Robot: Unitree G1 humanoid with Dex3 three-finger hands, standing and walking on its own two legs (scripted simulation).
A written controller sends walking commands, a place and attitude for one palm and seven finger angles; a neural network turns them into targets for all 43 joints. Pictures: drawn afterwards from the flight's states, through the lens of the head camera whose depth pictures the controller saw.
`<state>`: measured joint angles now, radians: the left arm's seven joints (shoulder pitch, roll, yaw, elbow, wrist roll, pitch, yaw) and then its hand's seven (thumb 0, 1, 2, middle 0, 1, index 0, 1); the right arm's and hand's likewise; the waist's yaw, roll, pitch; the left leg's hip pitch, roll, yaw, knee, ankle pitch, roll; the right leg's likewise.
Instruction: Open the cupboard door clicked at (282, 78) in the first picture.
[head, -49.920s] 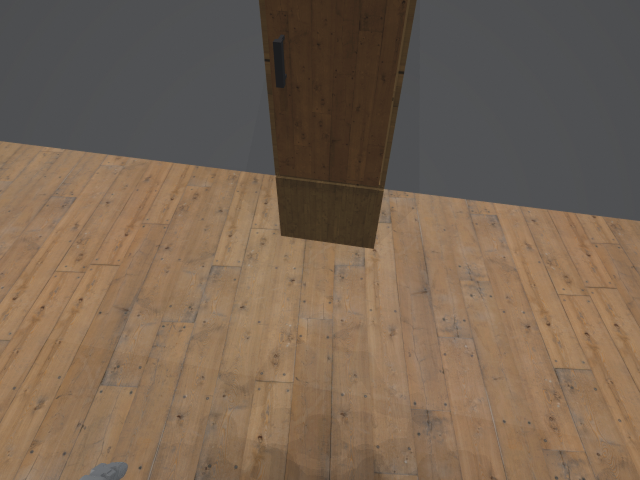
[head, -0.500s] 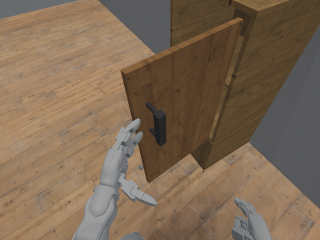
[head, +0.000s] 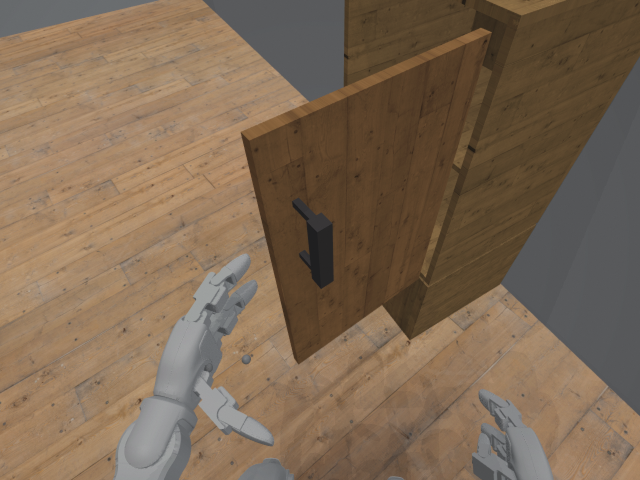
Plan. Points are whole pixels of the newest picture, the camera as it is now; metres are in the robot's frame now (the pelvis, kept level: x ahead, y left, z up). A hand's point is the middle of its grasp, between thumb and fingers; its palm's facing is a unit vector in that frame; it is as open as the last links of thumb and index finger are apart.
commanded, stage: draw the hand back to the body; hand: left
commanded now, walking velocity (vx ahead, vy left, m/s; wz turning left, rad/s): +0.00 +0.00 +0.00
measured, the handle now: (312, 243) +0.40 +0.03 +0.07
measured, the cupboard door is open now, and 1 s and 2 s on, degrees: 96 96 96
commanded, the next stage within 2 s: step back with the hand held close in 1.52 s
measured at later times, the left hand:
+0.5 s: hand (153, 355) +0.22 +0.16 +0.14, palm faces -0.06 -0.99 -0.15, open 16.0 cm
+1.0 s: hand (26, 310) +0.23 +0.25 +0.19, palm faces +0.33 -0.86 -0.39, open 10.8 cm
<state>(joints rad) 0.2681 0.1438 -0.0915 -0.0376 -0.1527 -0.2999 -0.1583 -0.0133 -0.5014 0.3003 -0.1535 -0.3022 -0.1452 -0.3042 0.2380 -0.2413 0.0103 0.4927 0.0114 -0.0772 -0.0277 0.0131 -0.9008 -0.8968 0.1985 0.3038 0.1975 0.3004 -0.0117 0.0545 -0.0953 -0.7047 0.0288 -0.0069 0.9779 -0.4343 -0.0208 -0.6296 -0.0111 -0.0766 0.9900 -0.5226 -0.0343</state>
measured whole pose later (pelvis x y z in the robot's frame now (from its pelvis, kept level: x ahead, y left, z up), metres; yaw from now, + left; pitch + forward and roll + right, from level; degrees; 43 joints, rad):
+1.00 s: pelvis +0.03 +0.03 +0.06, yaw -2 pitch -3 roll +0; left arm 0.48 0.32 0.22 -0.38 -0.04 -0.06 0.11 0.00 0.35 0.67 -0.19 -0.30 -0.18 -0.31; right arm 0.18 -0.22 0.05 0.62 -0.01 -0.09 -0.09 0.01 -0.90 -0.90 0.20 0.30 0.20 0.30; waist 0.06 0.06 0.02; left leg -0.13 0.01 0.04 0.43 -0.25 0.01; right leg -0.05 -0.02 -0.03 0.40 -0.29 0.01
